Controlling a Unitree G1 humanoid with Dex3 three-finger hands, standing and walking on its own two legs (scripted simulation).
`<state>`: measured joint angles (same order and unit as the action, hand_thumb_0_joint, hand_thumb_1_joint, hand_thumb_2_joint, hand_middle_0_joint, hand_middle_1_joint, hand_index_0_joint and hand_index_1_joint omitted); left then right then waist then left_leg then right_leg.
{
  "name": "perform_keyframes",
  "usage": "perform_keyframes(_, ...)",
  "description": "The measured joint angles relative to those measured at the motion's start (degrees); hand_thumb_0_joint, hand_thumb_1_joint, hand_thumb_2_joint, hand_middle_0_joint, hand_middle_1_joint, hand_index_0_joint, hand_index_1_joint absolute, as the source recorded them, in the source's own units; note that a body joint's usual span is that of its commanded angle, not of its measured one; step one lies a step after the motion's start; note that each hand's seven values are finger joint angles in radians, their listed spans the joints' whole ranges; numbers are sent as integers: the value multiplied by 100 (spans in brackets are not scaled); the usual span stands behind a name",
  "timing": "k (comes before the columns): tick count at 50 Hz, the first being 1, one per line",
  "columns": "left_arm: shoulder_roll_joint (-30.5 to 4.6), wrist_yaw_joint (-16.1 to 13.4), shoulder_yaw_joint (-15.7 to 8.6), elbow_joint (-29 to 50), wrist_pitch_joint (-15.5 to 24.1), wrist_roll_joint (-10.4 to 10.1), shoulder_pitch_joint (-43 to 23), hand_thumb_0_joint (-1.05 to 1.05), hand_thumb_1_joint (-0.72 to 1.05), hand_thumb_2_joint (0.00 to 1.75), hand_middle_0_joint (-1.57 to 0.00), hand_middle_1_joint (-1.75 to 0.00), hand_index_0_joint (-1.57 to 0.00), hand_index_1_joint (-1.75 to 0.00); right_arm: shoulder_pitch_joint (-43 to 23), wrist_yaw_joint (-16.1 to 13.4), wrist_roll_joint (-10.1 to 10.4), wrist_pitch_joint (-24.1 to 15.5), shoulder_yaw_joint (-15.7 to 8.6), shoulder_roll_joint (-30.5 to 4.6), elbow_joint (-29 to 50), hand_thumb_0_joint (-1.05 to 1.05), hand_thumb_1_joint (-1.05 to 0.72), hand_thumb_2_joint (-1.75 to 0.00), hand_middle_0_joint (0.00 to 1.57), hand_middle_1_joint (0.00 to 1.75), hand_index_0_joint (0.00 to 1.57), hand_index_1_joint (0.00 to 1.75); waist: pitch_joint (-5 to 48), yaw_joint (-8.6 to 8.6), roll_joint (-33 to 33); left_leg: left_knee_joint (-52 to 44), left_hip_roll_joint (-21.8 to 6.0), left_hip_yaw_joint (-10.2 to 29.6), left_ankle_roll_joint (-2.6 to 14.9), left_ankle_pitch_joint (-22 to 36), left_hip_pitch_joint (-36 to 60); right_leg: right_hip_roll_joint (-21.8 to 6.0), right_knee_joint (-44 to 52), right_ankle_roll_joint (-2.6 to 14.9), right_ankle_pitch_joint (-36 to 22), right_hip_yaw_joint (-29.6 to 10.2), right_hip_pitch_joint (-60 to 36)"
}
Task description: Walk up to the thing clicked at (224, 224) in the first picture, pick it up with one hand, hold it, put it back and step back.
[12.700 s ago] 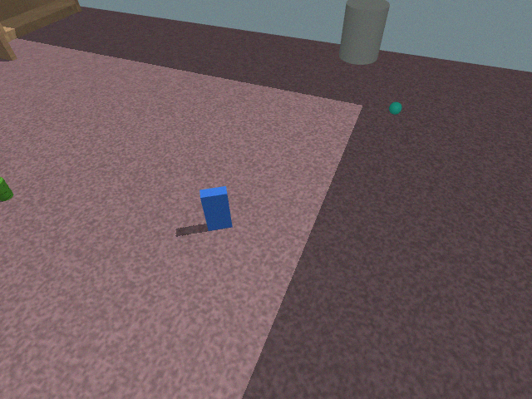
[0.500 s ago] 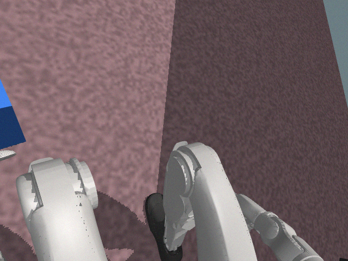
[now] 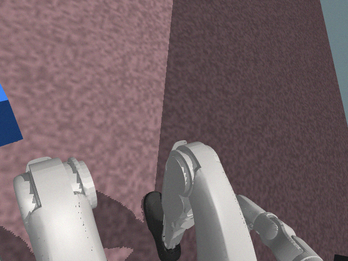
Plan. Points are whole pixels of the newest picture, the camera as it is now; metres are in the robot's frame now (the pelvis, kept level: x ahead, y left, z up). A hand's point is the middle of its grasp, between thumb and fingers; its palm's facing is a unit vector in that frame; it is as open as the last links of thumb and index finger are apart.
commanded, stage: close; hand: left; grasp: from the side
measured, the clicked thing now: out of the picture +0.41 +0.31 -0.16
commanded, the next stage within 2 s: settle in 0.44 s
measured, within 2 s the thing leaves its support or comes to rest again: leaves its support in 0.86 s
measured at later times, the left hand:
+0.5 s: hand out of the picture +0.38 +0.34 -0.15, palm faces +0.46 -0.89 +0.00, open 9.1 cm
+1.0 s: hand out of the picture +0.37 +0.33 -0.11, palm faces +0.45 -0.89 -0.03, open 9.3 cm
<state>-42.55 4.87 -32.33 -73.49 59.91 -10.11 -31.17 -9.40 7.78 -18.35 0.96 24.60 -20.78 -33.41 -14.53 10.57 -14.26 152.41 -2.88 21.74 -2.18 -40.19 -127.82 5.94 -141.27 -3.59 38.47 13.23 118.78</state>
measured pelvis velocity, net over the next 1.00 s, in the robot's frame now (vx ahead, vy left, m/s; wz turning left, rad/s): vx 0.01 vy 0.00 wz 0.02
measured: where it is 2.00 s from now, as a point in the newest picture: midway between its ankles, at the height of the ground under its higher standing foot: (121, 257)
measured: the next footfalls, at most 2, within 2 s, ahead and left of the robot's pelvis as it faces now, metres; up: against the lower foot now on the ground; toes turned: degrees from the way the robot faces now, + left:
none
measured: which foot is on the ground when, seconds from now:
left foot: down 0.00-1.00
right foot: down 0.00-1.00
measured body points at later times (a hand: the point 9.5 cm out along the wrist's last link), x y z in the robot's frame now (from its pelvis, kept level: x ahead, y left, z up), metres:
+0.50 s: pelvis +0.00 +0.00 +0.00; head +0.20 +0.19 +0.35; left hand +0.35 +0.38 -0.14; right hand +0.21 -0.23 -0.04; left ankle +0.08 +0.13 -0.25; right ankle +0.13 -0.12 -0.24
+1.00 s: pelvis +0.01 +0.00 +0.02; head +0.21 +0.17 +0.38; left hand +0.34 +0.38 -0.11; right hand +0.20 -0.24 -0.05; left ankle +0.08 +0.13 -0.25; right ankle +0.13 -0.12 -0.25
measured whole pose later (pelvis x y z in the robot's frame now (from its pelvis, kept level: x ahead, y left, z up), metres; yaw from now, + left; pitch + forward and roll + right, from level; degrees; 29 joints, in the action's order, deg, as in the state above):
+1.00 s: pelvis +0.01 +0.00 +0.02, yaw +1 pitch +18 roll -14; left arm -35.9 2.8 -29.8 -55.3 50.6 -7.9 -25.1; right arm -5.9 7.4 -15.6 2.4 18.7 -18.1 -36.0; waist -10.5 8.2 -11.5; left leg 148.7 -2.7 19.8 -2.6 -40.4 -128.1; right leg 4.6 -139.1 -2.6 39.9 12.4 119.0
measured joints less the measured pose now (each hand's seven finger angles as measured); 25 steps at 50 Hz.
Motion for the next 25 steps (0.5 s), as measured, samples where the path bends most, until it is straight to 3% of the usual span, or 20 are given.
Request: perform_keyframes(25,-16,-78,168,162,-50,26,49,1,-20,65,-85,-96,-88,-95,-57,7,11,32,-2,103,-28,0,-89,-89,20,30,20,30,28,-82,-2,-19,11,24,36,-11,5,0,67,-8,24,29,-67)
